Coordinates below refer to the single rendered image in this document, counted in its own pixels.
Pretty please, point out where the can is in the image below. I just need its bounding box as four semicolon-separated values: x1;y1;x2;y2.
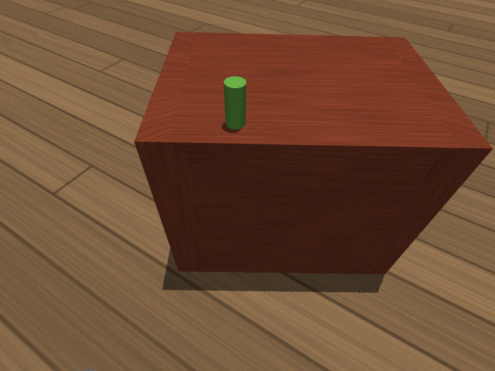
224;77;247;130

